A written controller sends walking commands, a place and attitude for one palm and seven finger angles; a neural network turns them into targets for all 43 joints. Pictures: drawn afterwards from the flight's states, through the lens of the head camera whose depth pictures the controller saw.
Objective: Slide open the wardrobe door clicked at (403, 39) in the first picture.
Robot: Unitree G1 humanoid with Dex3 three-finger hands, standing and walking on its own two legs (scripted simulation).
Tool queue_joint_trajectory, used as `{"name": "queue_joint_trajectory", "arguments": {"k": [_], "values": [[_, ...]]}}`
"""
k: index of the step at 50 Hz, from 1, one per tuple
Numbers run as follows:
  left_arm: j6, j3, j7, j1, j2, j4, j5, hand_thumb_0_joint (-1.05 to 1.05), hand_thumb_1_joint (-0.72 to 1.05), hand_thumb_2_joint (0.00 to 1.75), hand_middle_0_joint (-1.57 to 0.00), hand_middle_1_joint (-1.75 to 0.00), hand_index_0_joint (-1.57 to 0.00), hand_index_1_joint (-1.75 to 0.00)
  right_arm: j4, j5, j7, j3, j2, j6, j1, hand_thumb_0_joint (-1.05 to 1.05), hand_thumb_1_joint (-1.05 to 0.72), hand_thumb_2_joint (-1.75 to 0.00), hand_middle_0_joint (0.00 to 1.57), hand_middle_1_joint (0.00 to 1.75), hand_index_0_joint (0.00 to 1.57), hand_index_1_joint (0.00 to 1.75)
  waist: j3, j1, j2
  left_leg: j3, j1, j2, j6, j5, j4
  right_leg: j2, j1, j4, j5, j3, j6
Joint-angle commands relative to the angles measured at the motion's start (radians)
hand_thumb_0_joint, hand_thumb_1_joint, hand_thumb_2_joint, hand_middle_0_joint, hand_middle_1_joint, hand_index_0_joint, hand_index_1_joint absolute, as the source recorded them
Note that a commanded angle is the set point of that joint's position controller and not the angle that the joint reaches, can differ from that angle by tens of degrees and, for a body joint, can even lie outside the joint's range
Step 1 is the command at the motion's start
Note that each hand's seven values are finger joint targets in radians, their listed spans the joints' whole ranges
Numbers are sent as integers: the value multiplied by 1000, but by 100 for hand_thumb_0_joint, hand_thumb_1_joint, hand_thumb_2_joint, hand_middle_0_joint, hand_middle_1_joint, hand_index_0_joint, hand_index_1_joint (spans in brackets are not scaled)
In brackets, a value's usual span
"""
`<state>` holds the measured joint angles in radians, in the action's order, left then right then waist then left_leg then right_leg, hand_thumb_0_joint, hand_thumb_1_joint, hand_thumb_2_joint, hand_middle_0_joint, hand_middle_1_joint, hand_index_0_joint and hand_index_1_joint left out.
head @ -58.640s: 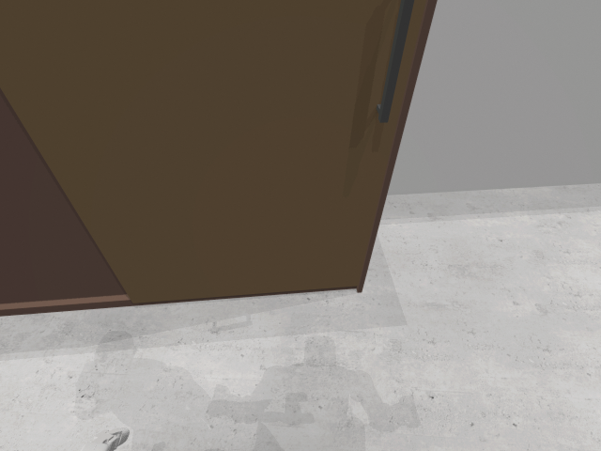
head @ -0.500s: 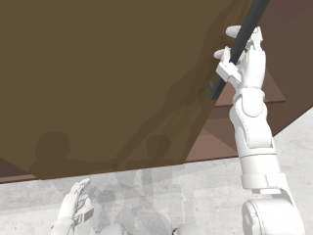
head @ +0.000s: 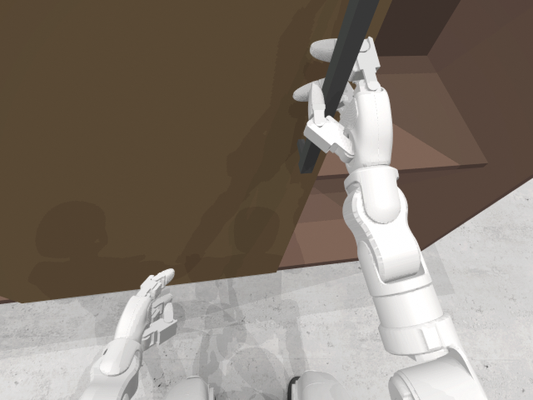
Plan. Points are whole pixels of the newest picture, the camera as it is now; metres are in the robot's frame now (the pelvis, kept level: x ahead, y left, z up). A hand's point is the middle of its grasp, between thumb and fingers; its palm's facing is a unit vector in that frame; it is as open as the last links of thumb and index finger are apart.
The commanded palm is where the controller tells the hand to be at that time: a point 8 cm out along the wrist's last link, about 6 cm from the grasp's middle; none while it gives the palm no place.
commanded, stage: step sideways, sliding the door along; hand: right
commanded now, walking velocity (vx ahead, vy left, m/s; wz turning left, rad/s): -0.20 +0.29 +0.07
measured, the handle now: (326, 86) +0.44 -0.09 +0.19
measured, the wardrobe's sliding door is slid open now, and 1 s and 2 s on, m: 0.54 0.65 0.65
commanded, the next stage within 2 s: stop walking and hold the door there in 1.28 s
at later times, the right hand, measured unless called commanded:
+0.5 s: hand (237, 127) +0.39 +0.02 +0.18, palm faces -0.04 +0.99 -0.11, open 6.3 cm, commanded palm +0.37 +0.03 +0.20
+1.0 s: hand (202, 122) +0.39 +0.05 +0.19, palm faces +0.19 +0.98 -0.11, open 6.2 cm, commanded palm +0.36 +0.08 +0.20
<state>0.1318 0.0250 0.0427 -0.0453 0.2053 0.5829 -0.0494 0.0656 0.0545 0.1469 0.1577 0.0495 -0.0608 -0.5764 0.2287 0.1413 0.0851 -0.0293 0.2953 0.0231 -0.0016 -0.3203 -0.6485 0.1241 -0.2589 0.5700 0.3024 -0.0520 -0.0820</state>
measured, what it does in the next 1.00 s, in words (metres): steps to the left: right foot, then left foot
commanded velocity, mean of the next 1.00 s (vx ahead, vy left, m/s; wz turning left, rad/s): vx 0.01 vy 0.30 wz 0.06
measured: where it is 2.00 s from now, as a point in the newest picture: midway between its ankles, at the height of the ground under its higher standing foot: outside the picture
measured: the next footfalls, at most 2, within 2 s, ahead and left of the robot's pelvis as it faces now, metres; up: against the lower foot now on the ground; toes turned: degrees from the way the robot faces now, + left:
right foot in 0.64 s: -0.03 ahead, -0.05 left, +0.00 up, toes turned -10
left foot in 0.96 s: +0.02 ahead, +0.36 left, +0.00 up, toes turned +3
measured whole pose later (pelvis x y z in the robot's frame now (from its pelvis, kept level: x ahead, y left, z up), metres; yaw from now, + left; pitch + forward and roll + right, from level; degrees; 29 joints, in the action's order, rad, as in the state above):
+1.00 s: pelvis -0.04 +0.22 -0.01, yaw -1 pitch -3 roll +3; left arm 0.02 0.01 0.04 -0.08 0.17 0.61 -0.07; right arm 0.38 0.11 0.12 -0.03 0.20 -0.08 -0.81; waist 0.28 0.15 0.12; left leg -0.07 0.25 0.01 0.03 -0.30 -0.61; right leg 0.34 -0.24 0.65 0.31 -0.01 -0.12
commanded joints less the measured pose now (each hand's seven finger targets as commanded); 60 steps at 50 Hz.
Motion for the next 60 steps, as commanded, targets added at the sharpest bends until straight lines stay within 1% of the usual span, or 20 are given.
{"name": "queue_joint_trajectory", "arguments": {"k": [1,7,10,13,16,20,21,23,25,29,31,33,38,46,49,52,54,56,58,60], "values": [[22,45,0,14,122,-131,-4,0,90,90,-20,-30,-20,-30,-385,-32,-124,242,-132,-153,-529,0,-90,-90,45,140,45,140,-630,-190,-8,-12,-84,-1,-11,438,69,151,390,66,-861,0,132],[-2,55,-40,37,96,-111,-5,0,90,90,-20,-30,-20,-30,-360,-37,-116,139,-32,-156,-481,0,-90,-90,45,140,45,140,-692,-190,-288,51,-308,116,-59,1172,48,17,182,140,-363,-62,66],[-12,56,-53,29,93,-94,9,0,90,90,-20,-30,-20,-30,-336,-35,-121,150,-59,-150,-483,0,-90,-90,45,140,45,140,-688,-194,-134,5,-148,75,-17,841,-12,107,317,-38,-577,-35,93],[-20,63,-18,7,112,-118,17,0,90,90,-20,-30,-20,-30,-330,-29,-142,184,-88,-167,-557,0,-90,-90,45,140,45,140,-616,-204,165,3,139,-16,-3,-54,-133,314,504,-60,-1005,72,203],[-25,58,-7,25,111,-123,13,0,90,90,-20,-30,-20,-30,-268,-27,-135,139,-66,-162,-581,0,-90,-90,45,140,45,140,-559,-193,150,1,36,-10,-12,-24,-7,306,390,-32,-866,9,179],[-49,31,-21,71,74,-140,-26,0,90,90,-20,-30,-20,-30,-217,-24,-120,117,-32,-131,-610,0,-90,-90,45,140,45,140,-574,-183,-83,35,-232,64,-28,431,154,125,120,118,-276,-89,99],[-53,39,-34,66,54,-145,-29,0,90,90,-20,-30,-20,-30,-172,-23,-113,91,-2,-122,-592,0,-90,-90,45,140,45,140,-570,-170,-351,201,-257,152,-85,626,228,-21,12,256,97,-98,59],[-41,50,-51,57,81,-115,-8,0,90,90,-20,-30,-20,-30,-148,-11,-105,74,15,-112,-524,0,-90,-90,45,140,45,140,-562,-134,-399,345,-268,233,-155,757,243,-104,-95,496,319,43,60],[-22,20,-52,57,34,-95,8,0,90,90,-20,-30,-20,-30,-215,-4,-111,169,-108,-134,-637,0,-90,-90,45,140,45,140,-553,-177,-302,218,-346,197,-177,938,158,-88,-133,361,281,33,53],[-46,36,-68,45,70,-65,23,0,90,90,-20,-30,-20,-30,-175,-14,-84,120,-39,-160,-655,0,-90,-90,45,140,45,140,-615,-173,-246,122,-417,150,-143,1066,35,-71,20,-120,-72,-66,36],[-47,56,-62,22,100,-79,17,0,90,90,-20,-30,-20,-30,-182,0,-98,174,-81,-167,-717,0,-90,-90,45,140,45,140,-677,-190,-135,83,-109,109,-78,757,-56,113,395,-198,-517,33,92],[-49,66,-24,-1,127,-113,3,0,90,90,-20,-30,-20,-30,-129,8,-133,249,-162,-159,-749,0,-90,-90,45,140,45,140,-699,-181,80,92,295,3,-28,-97,-293,421,702,-70,-1106,269,274],[-56,63,-13,20,140,-96,6,0,90,90,-20,-30,-20,-30,-75,-1,-139,179,-110,-129,-869,0,-90,-90,45,140,45,140,-595,-179,9,82,294,29,-25,-54,-314,376,558,-88,-765,137,258],[-70,50,-17,-7,136,-106,-15,0,90,90,-20,-30,-20,-30,-26,21,-134,97,-36,-141,-816,0,-90,-90,45,140,45,140,-561,-191,206,-117,-5,-68,-3,58,65,220,431,38,-775,-46,138],[-68,36,-23,-4,100,-98,-40,0,90,90,-20,-30,-20,-30,-27,7,-114,27,58,-137,-765,0,-90,-90,45,140,45,140,-609,-174,29,-57,-271,15,-29,620,226,88,269,244,-582,-87,166],[-67,45,-66,20,74,-76,-23,0,90,90,-20,-30,-20,-30,-18,9,-89,-51,152,-111,-673,0,-90,-90,45,140,45,140,-617,-134,-523,206,-521,238,-156,1286,68,-47,-183,461,326,-10,64],[-43,22,-77,23,49,-49,-9,0,90,90,-20,-30,-20,-30,-96,22,-85,10,74,-118,-703,0,-90,-90,45,140,45,140,-570,-161,-325,135,-466,219,-122,1187,22,-30,-142,163,235,-16,78],[-38,31,-86,10,74,-31,-4,0,90,90,-20,-30,-20,-30,-171,44,-79,16,82,-136,-707,0,-90,-90,45,140,45,140,-614,-199,-146,9,-273,143,-35,1026,-135,37,206,-204,-354,-99,78],[-40,73,-56,-11,144,-88,-3,0,90,90,-20,-30,-20,-30,-237,59,-104,59,26,-152,-660,0,-90,-90,45,140,45,140,-649,-182,171,14,212,17,28,-105,-311,380,650,-59,-1255,212,248],[-23,92,-11,-16,165,-92,-12,0,90,90,-20,-30,-20,-30,-139,31,-128,37,0,-128,-697,0,-90,-90,45,140,45,140,-615,-172,63,70,228,7,7,-189,-354,401,571,-57,-1005,94,281]]}}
